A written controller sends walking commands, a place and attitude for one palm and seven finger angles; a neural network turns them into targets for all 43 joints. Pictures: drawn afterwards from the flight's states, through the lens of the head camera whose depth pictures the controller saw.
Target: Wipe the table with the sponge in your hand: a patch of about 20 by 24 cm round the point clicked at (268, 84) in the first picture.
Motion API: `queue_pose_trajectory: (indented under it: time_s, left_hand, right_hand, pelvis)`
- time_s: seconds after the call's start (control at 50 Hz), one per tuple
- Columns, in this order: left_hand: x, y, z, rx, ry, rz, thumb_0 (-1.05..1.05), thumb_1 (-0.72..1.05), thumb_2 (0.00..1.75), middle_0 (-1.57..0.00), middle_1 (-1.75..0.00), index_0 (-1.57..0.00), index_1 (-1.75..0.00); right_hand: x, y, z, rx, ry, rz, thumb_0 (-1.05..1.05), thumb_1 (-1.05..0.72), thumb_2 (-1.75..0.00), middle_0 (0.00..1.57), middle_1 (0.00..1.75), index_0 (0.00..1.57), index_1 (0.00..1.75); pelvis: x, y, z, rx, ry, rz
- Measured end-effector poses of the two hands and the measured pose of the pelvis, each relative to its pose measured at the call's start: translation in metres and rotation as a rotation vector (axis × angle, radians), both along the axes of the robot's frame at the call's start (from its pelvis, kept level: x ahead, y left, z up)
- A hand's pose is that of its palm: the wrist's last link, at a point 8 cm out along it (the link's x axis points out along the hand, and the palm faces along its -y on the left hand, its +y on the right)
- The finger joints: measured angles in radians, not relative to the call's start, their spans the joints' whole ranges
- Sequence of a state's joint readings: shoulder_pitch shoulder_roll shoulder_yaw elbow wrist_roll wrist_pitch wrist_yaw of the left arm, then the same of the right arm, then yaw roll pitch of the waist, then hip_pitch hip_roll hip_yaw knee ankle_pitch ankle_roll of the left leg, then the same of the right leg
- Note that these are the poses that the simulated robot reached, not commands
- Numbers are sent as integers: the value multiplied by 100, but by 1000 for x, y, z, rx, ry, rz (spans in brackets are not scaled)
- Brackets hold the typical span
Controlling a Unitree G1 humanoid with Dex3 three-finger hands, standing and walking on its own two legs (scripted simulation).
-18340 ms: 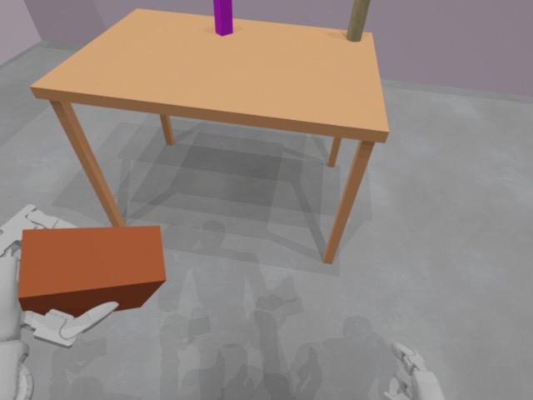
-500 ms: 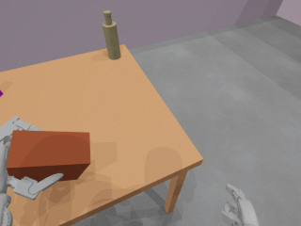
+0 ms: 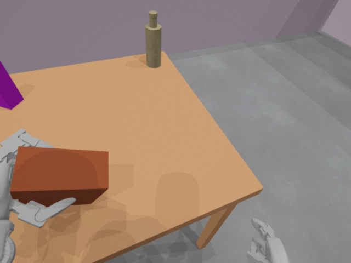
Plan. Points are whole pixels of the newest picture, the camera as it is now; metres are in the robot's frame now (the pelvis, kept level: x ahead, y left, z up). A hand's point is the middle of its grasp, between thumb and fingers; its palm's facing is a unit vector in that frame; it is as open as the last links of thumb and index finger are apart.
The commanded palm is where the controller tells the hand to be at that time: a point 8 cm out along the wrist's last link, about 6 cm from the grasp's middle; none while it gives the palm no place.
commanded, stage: come to a stop and stand still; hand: left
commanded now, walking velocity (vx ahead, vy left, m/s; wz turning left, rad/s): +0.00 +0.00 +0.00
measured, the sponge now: (74, 180) +0.23 +0.21 +0.12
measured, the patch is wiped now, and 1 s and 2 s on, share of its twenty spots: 0.00 0.00 0.00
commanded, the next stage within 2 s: look again from close up in 0.20 s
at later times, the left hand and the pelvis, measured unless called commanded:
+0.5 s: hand (42, 166) +0.22 +0.24 +0.17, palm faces +0.41 -0.82 -0.40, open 10.5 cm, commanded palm +0.15 +0.26 +0.17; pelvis -0.01 -0.02 -0.01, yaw -1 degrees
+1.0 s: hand (49, 158) +0.23 +0.23 +0.18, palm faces +0.38 -0.78 -0.50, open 10.5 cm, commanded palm +0.15 +0.25 +0.17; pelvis -0.01 -0.03 -0.01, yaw +1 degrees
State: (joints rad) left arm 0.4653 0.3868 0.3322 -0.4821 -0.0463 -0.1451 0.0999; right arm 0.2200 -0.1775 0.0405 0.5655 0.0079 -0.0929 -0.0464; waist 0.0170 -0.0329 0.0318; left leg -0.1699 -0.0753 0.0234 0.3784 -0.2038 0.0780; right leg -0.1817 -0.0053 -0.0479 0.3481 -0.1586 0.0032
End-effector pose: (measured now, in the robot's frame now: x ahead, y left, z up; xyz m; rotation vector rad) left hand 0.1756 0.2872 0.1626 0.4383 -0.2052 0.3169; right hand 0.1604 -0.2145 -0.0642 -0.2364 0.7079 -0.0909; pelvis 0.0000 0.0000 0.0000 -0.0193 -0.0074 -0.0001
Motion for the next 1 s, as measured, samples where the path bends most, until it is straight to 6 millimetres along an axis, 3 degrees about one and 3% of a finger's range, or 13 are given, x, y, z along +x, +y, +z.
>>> queue_pose_trajectory:
  time_s: [0.14,0.3,0.32,0.36,0.42,0.46,0.56,0.62,0.68,0.76,0.86,0.94,1.0]
  left_hand:
    - [-1,6,-3,13,14,-2,-1,-54,102,-69,-136,-69,-136]
    - [-3,-6,9,50,-15,-23,-1,-54,102,-69,-136,-69,-136]
    - [-1,-5,17,135,-26,-31,-1,-54,102,-69,-136,-69,-136]
    - [7,8,36,236,-111,-19,-1,-54,102,-69,-136,-69,-136]
    - [11,23,42,181,-168,61,-1,-54,102,-69,-136,-69,-136]
    - [10,14,36,128,-162,66,-1,-54,102,-69,-136,-69,-136]
    - [-3,-39,0,9,-49,-66,-1,-54,102,-69,-136,-69,-136]
    - [-9,-50,-15,-10,3,-101,-1,-54,102,-69,-136,-69,-136]
    - [-9,-41,-17,1,-5,-66,-1,-54,102,-69,-136,-69,-136]
    - [-6,-29,0,27,-85,-1,-1,-54,102,-69,-136,-69,-136]
    - [-2,-37,23,36,-170,-21,-1,-54,102,-69,-136,-69,-136]
    - [2,-39,16,23,-126,-46,-1,-54,102,-69,-136,-69,-136]
    - [19,-14,32,201,-145,-33,-1,-54,102,-69,-136,-70,-135]
  right_hand:
    - [-13,7,-9,2,44,3,1,-90,-90,21,30,21,30]
    - [-13,-2,-13,18,37,-1,1,-90,-90,21,30,21,30]
    - [-13,-4,-13,4,32,25,1,-90,-90,21,30,20,30]
    - [-12,-6,-16,-6,39,75,1,-90,-90,21,30,20,30]
    - [-11,-12,-13,21,10,70,1,-90,-90,21,30,20,30]
    - [-11,-19,-10,37,-25,54,1,-90,-90,21,30,21,30]
    - [-13,-36,-7,37,-63,14,1,-90,-90,21,30,20,30]
    - [-15,-43,-5,5,-38,4,1,-90,-90,21,30,20,30]
    - [-16,-50,-2,-30,-16,12,1,-90,-90,21,30,20,30]
    - [-10,-54,0,-52,-15,33,1,-90,-90,21,30,20,30]
    - [2,-50,0,-33,-45,39,1,-90,-90,21,30,20,30]
    - [8,-41,1,-9,-57,21,1,-90,-90,21,30,20,30]
    - [9,-34,-4,-20,-29,66,1,-90,-90,21,30,20,30]
  pelvis:
    - [-2,6,-1,7,-4,4]
    - [-4,0,-1,12,-10,8]
    - [-6,-3,-3,7,-8,14]
    - [-11,-10,-5,4,0,21]
    - [-15,-17,-5,9,1,-1]
    - [-15,-18,-5,11,0,-10]
    - [-13,-22,-5,13,-3,-21]
    - [-12,-30,-5,9,0,-11]
    - [-13,-37,-5,4,3,-1]
    - [-13,-40,-5,-3,3,7]
    - [-7,-34,-4,-2,2,0]
    - [-2,-30,-3,1,5,-7]
    - [-8,-31,-5,-4,9,10]
